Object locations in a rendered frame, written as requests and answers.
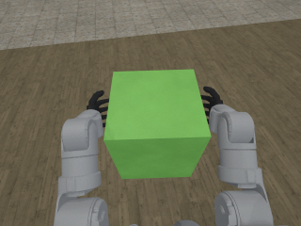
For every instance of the carton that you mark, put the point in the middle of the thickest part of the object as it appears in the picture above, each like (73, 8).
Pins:
(156, 126)

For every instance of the robot left forearm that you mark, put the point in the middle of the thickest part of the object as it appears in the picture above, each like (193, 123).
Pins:
(79, 164)

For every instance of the left robot upper arm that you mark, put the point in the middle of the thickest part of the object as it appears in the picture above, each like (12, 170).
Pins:
(91, 211)

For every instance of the robot right hand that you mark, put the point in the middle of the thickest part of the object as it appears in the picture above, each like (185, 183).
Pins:
(214, 99)

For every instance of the robot right forearm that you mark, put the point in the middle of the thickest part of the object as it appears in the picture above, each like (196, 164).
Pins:
(237, 143)

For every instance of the right robot upper arm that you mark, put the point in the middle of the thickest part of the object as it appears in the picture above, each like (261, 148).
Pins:
(242, 208)

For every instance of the robot left hand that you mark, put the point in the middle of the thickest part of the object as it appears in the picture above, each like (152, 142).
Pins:
(95, 105)

